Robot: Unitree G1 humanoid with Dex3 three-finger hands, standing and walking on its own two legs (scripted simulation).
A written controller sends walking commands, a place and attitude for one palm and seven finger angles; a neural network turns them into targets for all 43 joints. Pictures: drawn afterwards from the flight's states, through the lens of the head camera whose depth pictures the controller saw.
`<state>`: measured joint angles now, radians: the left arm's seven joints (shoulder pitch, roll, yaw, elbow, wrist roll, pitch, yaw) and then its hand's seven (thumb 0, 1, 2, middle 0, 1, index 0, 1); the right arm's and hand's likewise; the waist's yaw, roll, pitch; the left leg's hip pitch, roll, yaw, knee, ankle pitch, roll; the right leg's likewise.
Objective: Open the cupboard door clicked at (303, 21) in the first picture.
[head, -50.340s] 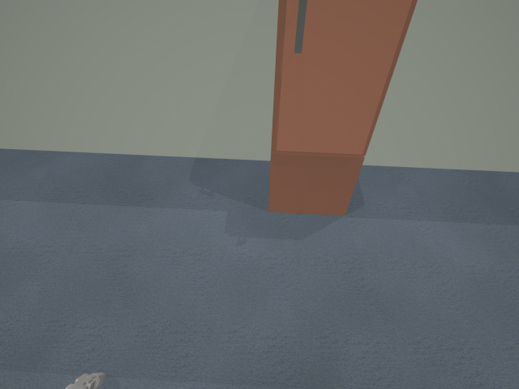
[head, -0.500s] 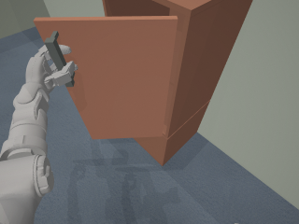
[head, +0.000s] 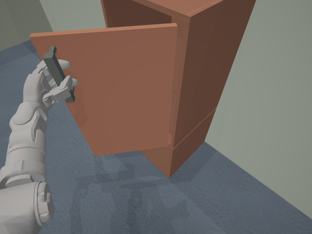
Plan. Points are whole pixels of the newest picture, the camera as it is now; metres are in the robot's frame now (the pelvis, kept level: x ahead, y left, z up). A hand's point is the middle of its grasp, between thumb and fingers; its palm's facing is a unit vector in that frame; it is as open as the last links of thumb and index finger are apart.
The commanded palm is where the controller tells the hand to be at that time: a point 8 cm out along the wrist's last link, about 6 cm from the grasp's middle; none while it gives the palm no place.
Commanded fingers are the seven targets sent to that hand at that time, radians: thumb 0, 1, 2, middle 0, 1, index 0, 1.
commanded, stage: pull the door open along its arc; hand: left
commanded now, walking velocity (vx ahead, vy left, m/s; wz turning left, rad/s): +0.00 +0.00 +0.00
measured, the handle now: (62, 75) +0.48 +0.25 +0.15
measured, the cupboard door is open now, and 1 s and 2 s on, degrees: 53 100 98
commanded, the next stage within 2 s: open thumb and fingers to let go in 0.84 s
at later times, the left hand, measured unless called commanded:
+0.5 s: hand (88, 126) +0.31 +0.14 +0.16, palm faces +0.42 -0.90 +0.06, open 6.2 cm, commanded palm +0.25 +0.19 +0.15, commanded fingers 0.00 0.90 0.90 -0.40 -1.35 -0.40 -1.35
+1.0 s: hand (129, 153) +0.25 +0.05 +0.16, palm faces +0.39 -0.92 +0.00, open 6.2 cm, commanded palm +0.20 +0.10 +0.15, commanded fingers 0.00 0.62 0.78 -0.38 -1.32 -0.38 -1.32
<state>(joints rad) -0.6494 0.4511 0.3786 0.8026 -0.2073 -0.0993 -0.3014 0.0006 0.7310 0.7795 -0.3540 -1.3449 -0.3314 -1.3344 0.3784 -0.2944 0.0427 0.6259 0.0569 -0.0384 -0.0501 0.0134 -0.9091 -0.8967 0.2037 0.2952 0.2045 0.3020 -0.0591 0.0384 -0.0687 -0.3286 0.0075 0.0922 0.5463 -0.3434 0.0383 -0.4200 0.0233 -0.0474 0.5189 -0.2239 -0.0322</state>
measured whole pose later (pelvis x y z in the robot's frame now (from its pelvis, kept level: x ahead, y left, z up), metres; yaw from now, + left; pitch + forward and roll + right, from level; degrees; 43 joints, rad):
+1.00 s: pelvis -0.01 -0.04 +0.00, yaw +4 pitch -4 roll +0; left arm 0.12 -0.07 -0.27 -0.38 0.00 0.34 0.51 0.02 0.69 0.77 -0.35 -1.32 -0.31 -1.32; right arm 0.10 -0.19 0.04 0.65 -0.02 0.06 0.00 0.02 -0.91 -0.90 0.20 0.29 0.20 0.30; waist 0.04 0.09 -0.02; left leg -0.11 0.02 0.01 0.50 -0.31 -0.01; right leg -0.18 0.04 -0.13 0.47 -0.23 -0.08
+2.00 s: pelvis -0.04 +0.00 +0.00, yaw +5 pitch -6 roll +0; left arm -0.04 0.02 -0.27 -0.21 0.03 0.27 0.22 -0.01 -0.50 0.30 -0.32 -0.48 -0.24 -0.48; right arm 0.12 -0.17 0.07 0.60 0.00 0.11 -0.02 0.02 -0.91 -0.90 0.20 0.30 0.20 0.30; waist 0.07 0.04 0.02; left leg -0.11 -0.04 0.02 0.49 -0.28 0.04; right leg -0.18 -0.03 -0.11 0.48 -0.20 -0.03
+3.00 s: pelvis +0.00 -0.04 +0.00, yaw +4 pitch -3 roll -1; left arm 0.61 0.22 0.07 -0.62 -0.22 0.10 -0.12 -0.01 -0.50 0.30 -0.18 -0.31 -0.16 -0.31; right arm 0.23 -0.24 0.06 0.53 0.04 -0.11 -0.03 0.02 -0.91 -0.90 0.20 0.30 0.20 0.30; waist 0.05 0.08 -0.05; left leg -0.15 0.03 0.00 0.57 -0.36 -0.01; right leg -0.21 0.05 -0.13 0.52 -0.26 -0.08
